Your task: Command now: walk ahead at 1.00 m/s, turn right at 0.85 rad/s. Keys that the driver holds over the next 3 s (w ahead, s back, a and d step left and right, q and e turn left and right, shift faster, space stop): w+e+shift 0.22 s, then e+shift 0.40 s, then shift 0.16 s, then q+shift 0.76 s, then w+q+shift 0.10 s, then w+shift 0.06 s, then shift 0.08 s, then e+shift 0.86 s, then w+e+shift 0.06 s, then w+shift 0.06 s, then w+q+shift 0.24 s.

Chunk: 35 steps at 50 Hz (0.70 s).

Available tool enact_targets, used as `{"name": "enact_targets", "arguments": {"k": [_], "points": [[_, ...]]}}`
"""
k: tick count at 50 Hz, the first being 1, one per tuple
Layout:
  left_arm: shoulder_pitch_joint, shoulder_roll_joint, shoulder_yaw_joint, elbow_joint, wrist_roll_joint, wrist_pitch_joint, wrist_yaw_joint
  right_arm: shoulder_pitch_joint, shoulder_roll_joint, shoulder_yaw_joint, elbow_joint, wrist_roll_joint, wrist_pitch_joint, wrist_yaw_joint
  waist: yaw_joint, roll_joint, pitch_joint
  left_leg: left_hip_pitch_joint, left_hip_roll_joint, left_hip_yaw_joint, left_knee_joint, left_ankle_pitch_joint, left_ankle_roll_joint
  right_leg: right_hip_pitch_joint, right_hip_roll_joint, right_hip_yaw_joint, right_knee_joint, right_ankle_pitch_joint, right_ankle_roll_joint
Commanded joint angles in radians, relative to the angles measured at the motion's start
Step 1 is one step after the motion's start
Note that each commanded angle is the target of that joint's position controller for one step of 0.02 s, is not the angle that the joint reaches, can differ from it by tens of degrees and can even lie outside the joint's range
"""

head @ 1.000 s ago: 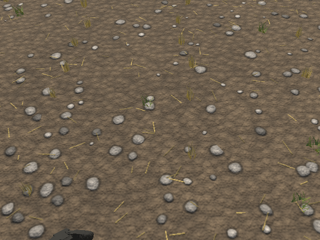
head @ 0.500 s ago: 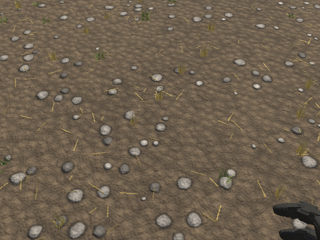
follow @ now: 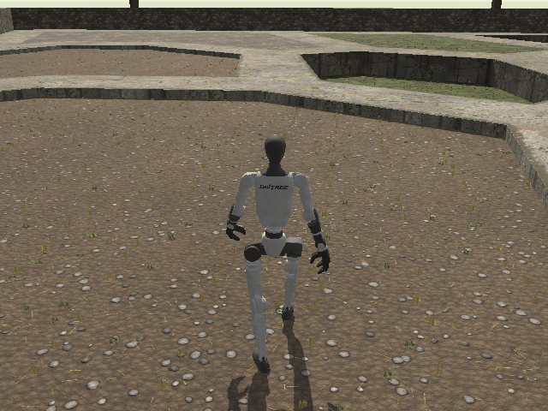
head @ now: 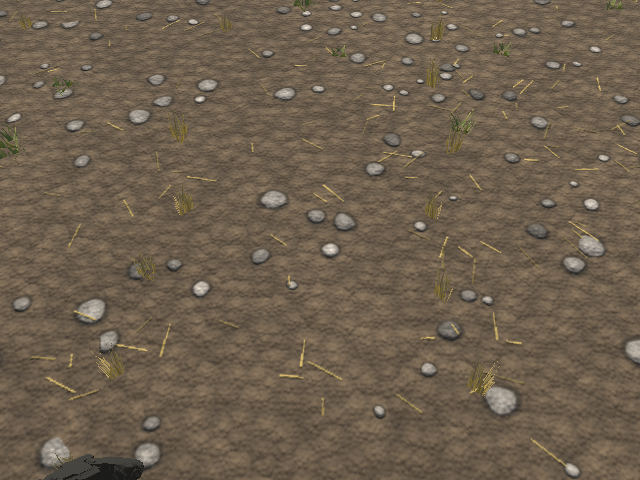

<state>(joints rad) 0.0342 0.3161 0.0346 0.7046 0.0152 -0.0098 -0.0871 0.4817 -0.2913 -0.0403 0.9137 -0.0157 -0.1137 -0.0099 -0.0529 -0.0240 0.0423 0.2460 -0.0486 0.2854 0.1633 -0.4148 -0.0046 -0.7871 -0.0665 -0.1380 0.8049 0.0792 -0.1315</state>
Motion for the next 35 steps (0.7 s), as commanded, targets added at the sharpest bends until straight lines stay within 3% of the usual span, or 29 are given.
{"name": "enact_targets", "arguments": {"k": [1, 2, 3, 4, 5, 6, 7, 8, 9, 11, 12, 14, 16, 19, 20, 22, 23, 24, 25, 26, 27, 28, 30, 31, 33, 35], "points": [[0.109, 0.046, 0.000, -0.017, -0.003, -0.004, -0.002, -0.110, -0.187, -0.032, -0.098, -0.004, -0.001, -0.028, 0.154, 0.113, -0.005, -0.179, 0.253, 0.007, 0.173, 1.467, 0.002, 0.361, 0.126, -0.090, -0.064, -0.035, -0.049], [0.253, 0.085, 0.016, 0.018, -0.004, -0.002, 0.007, -0.146, -0.219, -0.042, -0.112, -0.012, 0.019, -0.036, 0.235, 0.137, -0.081, -0.186, 0.275, -0.007, 0.360, 1.565, 0.006, 0.511, 0.155, -0.074, -0.056, -0.106, -0.070], [0.462, 0.135, 0.043, 0.078, -0.002, 0.000, 0.022, -0.202, -0.238, -0.050, -0.133, -0.020, 0.039, -0.037, 0.335, 0.140, -0.169, -0.261, 0.293, -0.036, 0.628, 1.538, 0.022, 0.723, 0.165, -0.022, -0.064, -0.188, -0.105], [0.602, 0.180, 0.075, 0.125, -0.008, 0.000, 0.048, -0.228, -0.226, -0.052, -0.138, -0.025, 0.051, -0.022, 0.380, 0.063, -0.208, -0.406, 0.222, -0.038, 1.012, 1.132, 0.031, 0.914, 0.155, 0.064, -0.146, -0.262, -0.144], [0.501, 0.245, 0.095, 0.129, -0.022, 0.011, 0.067, -0.239, -0.058, -0.009, -0.175, -0.041, 0.037, 0.001, 0.247, -0.214, -0.091, -0.766, 0.023, -0.078, 1.409, 0.000, 0.009, 0.983, 0.030, 0.288, -0.135, -0.134, -0.184], [0.431, 0.342, 0.115, 0.072, 0.010, 0.022, 0.066, -0.164, -0.063, 0.004, -0.292, -0.012, 0.013, 0.003, 0.153, -0.262, -0.298, -1.089, -0.029, -0.291, 1.611, -0.104, -0.020, 1.231, -0.148, 0.827, -0.352, -0.334, -0.399], [0.405, 0.291, 0.114, 0.038, 0.005, 0.021, 0.073, -0.236, -0.106, 0.010, -0.302, -0.027, -0.015, 0.001, 0.179, -0.047, -0.267, -1.153, 0.034, -0.389, 1.528, -0.016, -0.002, 1.170, -0.199, 0.983, -0.546, -0.546, -0.366], [0.378, 0.220, 0.097, 0.053, 0.004, 0.015, 0.080, -0.269, -0.125, 0.009, -0.295, -0.024, -0.026, 0.003, 0.131, 0.085, -0.111, -1.125, 0.081, -0.392, 1.394, 0.059, 0.004, 0.985, -0.178, 0.927, -0.599, -0.560, -0.307], [0.352, 0.186, 0.087, 0.068, 0.000, 0.002, 0.083, -0.291, -0.112, 0.014, -0.295, -0.034, -0.021, 0.001, 0.080, 0.136, -0.034, -1.058, 0.117, -0.387, 1.296, 0.068, -0.006, 0.822, -0.138, 0.839, -0.600, -0.460, -0.272], [0.311, 0.148, 0.069, 0.060, -0.005, -0.031, 0.089, -0.277, -0.095, 0.023, -0.288, -0.061, 0.027, 0.001, 0.015, 0.154, 0.016, -0.923, 0.159, -0.384, 1.176, 0.051, -0.041, 0.585, -0.053, 0.682, -0.605, -0.300, -0.247], [0.301, 0.144, 0.065, 0.057, -0.012, -0.044, 0.087, -0.286, -0.087, 0.025, -0.296, -0.059, 0.046, 0.003, -0.001, 0.147, 0.044, -0.884, 0.172, -0.366, 1.095, 0.038, -0.061, 0.502, -0.025, 0.624, -0.608, -0.151, -0.240], [0.304, 0.168, 0.071, 0.054, -0.013, -0.060, 0.084, -0.379, -0.061, 0.036, -0.347, -0.046, 0.053, 0.008, 0.008, 0.134, 0.075, -0.807, 0.157, -0.304, 0.895, 0.118, -0.085, 0.399, 0.037, 0.504, -0.585, 0.249, -0.213], [0.316, 0.170, 0.079, 0.059, -0.020, -0.050, 0.082, -0.442, -0.021, 0.052, -0.373, -0.030, 0.050, 0.014, 0.041, 0.084, 0.025, -0.703, 0.097, -0.259, 0.684, 0.338, -0.064, 0.398, 0.126, 0.400, -0.498, 0.447, -0.123], [0.385, 0.167, 0.089, 0.079, -0.026, -0.023, 0.080, -0.487, -0.020, 0.057, -0.384, -0.009, 0.050, 0.011, 0.117, -0.010, -0.064, -0.596, -0.007, -0.236, 0.473, 0.499, -0.031, 0.499, 0.172, 0.410, -0.388, 0.461, -0.014], [0.388, 0.164, 0.090, 0.076, -0.025, -0.016, 0.083, -0.479, -0.034, 0.053, -0.386, -0.008, 0.048, 0.004, 0.119, -0.028, -0.078, -0.550, -0.028, -0.256, 0.417, 0.504, -0.026, 0.519, 0.175, 0.442, -0.341, 0.437, 0.010], [0.324, 0.180, 0.098, 0.043, -0.015, -0.015, 0.093, -0.364, -0.105, 0.029, -0.357, -0.011, 0.037, -0.018, 0.050, -0.052, -0.128, -0.414, -0.039, -0.321, 0.313, 0.518, -0.016, 0.552, 0.174, 0.515, -0.158, 0.376, 0.055], [0.271, 0.179, 0.099, 0.021, -0.019, -0.021, 0.092, -0.216, -0.138, 0.015, -0.314, -0.010, 0.025, -0.027, -0.037, -0.030, -0.177, -0.275, 0.010, -0.350, 0.232, 0.631, -0.001, 0.535, 0.201, 0.489, 0.036, 0.287, 0.082], [0.297, 0.086, 0.077, -0.007, -0.032, -0.024, 0.093, -0.091, -0.186, 0.003, -0.284, -0.024, 0.014, -0.033, -0.055, 0.075, -0.280, -0.055, 0.230, -0.487, 0.293, 0.888, 0.041, 0.412, 0.246, 0.398, 0.313, -0.280, 0.108], [0.452, 0.027, 0.062, -0.036, -0.049, -0.014, 0.115, -0.067, -0.203, 0.003, -0.319, -0.042, 0.025, -0.022, 0.028, 0.218, -0.439, 0.126, 0.586, -0.776, 0.448, 1.404, 0.141, 0.254, 0.298, 0.293, 0.576, -0.862, 0.112], [0.509, 0.091, 0.064, -0.034, -0.027, -0.005, 0.118, -0.142, -0.207, -0.023, -0.326, -0.024, 0.035, -0.023, 0.046, 0.264, -0.564, 0.100, 0.631, -0.938, 0.371, 1.178, 0.264, 0.201, 0.214, 0.272, 0.708, -0.712, 0.120], [0.424, 0.130, 0.073, -0.022, 0.003, 0.013, 0.110, -0.249, -0.116, -0.004, -0.361, -0.013, 0.046, -0.034, 0.050, 0.147, -0.448, -0.062, 0.522, -0.813, 0.308, 0.893, 0.255, 0.189, 0.154, 0.240, 0.674, -0.584, 0.130], [0.341, 0.136, 0.079, -0.037, 0.013, 0.028, 0.093, -0.293, -0.038, 0.022, -0.358, -0.013, 0.058, -0.038, 0.052, 0.106, -0.308, -0.195, 0.429, -0.657, 0.267, 0.743, 0.215, 0.177, 0.130, 0.217, 0.611, -0.533, 0.143], [0.302, 0.114, 0.075, -0.060, 0.016, 0.065, 0.064, -0.296, -0.052, 0.020, -0.333, -0.012, 0.069, -0.043, 0.065, 0.137, -0.182, -0.369, 0.372, -0.502, 0.206, 0.738, 0.194, 0.214, 0.090, 0.206, 0.551, -0.525, 0.168], [0.296, 0.092, 0.068, -0.074, 0.013, 0.080, 0.058, -0.283, -0.073, 0.011, -0.315, -0.011, 0.069, -0.037, 0.075, 0.153, -0.153, -0.430, 0.359, -0.447, 0.186, 0.754, 0.193, 0.240, 0.084, 0.189, 0.521, -0.515, 0.170], [0.269, 0.055, 0.053, -0.098, 0.010, 0.087, 0.055, -0.255, -0.094, -0.001, -0.289, -0.020, 0.060, -0.024, 0.083, 0.149, -0.156, -0.470, 0.355, -0.398, 0.174, 0.803, 0.210, 0.269, 0.085, 0.186, 0.436, -0.496, 0.160], [0.250, 0.046, 0.043, -0.114, 0.011, 0.090, 0.052, -0.261, -0.108, -0.008, -0.281, -0.023, 0.059, -0.017, 0.097, 0.155, -0.168, -0.505, 0.366, -0.356, 0.168, 0.780, 0.214, 0.309, 0.076, 0.182, 0.340, -0.459, 0.143]]}}
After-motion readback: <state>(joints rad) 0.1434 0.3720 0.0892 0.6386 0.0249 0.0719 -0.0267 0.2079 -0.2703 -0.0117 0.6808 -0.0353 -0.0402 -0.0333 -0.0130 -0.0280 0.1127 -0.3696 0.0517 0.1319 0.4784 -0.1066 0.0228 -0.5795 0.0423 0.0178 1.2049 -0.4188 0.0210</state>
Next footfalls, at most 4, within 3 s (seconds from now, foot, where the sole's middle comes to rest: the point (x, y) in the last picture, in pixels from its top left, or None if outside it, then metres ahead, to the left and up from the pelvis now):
0.08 right None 0.28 -0.04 -0.75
0.48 left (327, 375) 0.69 -0.02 -0.75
0.88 right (410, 454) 0.51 -0.17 -0.75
1.24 left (305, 425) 0.58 0.04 -0.75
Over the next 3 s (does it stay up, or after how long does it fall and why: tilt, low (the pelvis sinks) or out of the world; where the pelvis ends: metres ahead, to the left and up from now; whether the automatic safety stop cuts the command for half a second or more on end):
stays up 0.78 -0.15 0.03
